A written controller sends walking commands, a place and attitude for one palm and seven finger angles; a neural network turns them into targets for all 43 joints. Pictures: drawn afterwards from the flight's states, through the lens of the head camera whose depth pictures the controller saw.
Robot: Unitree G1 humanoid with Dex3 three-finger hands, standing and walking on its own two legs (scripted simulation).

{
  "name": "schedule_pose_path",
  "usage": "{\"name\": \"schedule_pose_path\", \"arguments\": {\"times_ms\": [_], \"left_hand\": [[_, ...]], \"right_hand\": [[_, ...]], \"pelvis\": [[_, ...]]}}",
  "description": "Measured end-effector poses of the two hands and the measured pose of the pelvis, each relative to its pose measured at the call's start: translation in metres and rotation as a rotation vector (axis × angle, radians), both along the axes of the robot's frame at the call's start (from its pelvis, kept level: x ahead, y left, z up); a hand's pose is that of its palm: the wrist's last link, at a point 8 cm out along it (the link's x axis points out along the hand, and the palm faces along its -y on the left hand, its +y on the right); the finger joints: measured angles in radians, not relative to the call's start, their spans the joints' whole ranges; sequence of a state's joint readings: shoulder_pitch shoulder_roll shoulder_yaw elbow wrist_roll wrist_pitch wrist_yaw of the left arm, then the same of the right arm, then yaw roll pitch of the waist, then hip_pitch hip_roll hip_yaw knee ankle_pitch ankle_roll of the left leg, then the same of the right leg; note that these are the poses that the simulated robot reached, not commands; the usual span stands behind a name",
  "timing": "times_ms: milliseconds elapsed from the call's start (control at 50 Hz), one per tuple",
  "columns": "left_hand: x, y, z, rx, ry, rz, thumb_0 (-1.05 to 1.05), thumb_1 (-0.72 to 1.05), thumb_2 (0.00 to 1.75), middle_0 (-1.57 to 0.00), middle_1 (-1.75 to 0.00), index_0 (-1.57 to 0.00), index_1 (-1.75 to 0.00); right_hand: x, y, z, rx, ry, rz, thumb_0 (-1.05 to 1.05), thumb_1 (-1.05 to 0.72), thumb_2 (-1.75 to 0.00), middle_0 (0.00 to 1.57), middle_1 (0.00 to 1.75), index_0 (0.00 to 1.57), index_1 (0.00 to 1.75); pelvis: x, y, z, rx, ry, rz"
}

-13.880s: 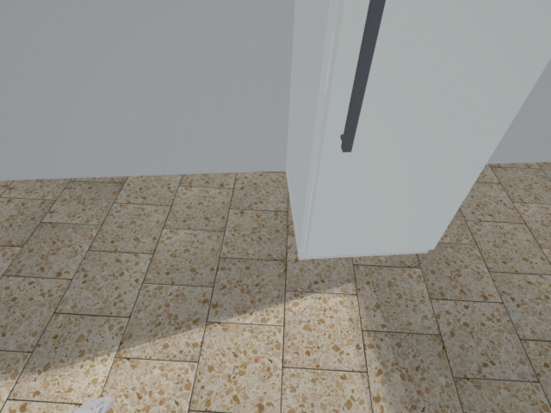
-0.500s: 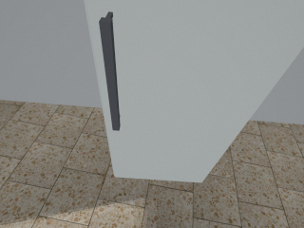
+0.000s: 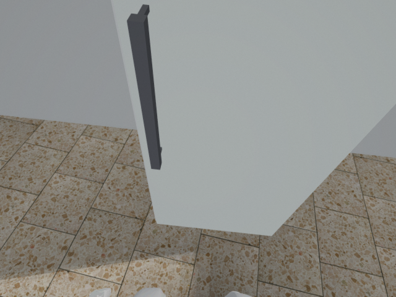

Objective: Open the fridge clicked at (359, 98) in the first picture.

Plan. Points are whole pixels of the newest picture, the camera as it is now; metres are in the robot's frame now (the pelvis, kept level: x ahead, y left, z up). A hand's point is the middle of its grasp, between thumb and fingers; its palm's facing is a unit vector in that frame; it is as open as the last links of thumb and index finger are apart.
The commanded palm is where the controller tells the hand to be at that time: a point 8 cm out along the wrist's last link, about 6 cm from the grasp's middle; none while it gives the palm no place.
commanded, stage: come to a stop and stand still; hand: left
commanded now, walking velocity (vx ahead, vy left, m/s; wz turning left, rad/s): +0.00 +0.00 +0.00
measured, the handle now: (152, 106) +0.46 +0.13 +0.12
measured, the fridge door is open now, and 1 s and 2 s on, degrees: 0 0 0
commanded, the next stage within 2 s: look again from close up in 0.98 s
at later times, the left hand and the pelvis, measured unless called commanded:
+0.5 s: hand out of the picture -0.08 +0.17 -0.16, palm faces +0.02 -0.99 -0.16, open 7.4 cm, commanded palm none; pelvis -0.04 +0.02 +0.01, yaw -2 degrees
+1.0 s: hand out of the picture -0.09 +0.16 -0.17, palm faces +0.03 -0.99 -0.13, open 7.4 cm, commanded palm none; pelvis -0.06 +0.02 +0.01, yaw -1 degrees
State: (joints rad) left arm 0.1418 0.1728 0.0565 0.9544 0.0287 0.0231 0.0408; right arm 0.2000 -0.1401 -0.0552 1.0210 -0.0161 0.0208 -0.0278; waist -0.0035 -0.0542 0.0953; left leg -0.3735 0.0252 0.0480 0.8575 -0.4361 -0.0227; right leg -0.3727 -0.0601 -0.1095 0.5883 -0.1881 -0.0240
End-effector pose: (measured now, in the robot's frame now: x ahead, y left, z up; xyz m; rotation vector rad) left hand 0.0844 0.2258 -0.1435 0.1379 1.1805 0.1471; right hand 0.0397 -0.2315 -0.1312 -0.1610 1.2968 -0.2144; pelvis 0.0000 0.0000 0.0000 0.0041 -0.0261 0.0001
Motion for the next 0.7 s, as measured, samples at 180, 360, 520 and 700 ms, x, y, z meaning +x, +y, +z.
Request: {"name": "schedule_pose_path", "arguments": {"times_ms": [180, 360, 520, 700], "left_hand": [[-0.051, 0.024, -0.005, -0.039, 0.071, 0.049, 0.00, 0.93, 0.90, -0.20, -0.30, -0.20, -0.30], [-0.132, 0.016, 0.005, -0.010, 0.245, 0.047, 0.00, 0.92, 0.90, -0.20, -0.30, -0.19, -0.30], [-0.166, -0.005, 0.010, -0.039, 0.274, 0.028, 0.00, 0.91, 0.90, -0.20, -0.30, -0.19, -0.30], [-0.168, -0.019, 0.002, -0.084, 0.248, 0.017, 0.00, 0.91, 0.90, -0.20, -0.30, -0.20, -0.30]], "right_hand": [[0.003, 0.026, 0.017, -0.033, -0.083, 0.057, 0.00, -0.94, -0.90, 0.19, 0.30, 0.20, 0.30], [-0.017, 0.030, 0.005, 0.034, -0.067, 0.037, 0.00, -0.94, -0.90, 0.20, 0.30, 0.20, 0.30], [-0.059, 0.018, 0.005, 0.037, -0.008, 0.005, -0.01, -0.95, -0.90, 0.20, 0.30, 0.20, 0.30], [-0.122, 0.028, 0.005, 0.056, 0.132, -0.022, 0.00, -0.92, -0.90, 0.19, 0.30, 0.20, 0.30]], "pelvis": [[-0.015, 0.022, 0.006, -0.012, 0.004, -0.003], [-0.030, 0.020, 0.008, 0.014, 0.033, -0.032], [-0.045, 0.015, 0.014, -0.005, -0.007, -0.027], [-0.057, 0.012, 0.015, -0.015, -0.007, -0.018]]}}
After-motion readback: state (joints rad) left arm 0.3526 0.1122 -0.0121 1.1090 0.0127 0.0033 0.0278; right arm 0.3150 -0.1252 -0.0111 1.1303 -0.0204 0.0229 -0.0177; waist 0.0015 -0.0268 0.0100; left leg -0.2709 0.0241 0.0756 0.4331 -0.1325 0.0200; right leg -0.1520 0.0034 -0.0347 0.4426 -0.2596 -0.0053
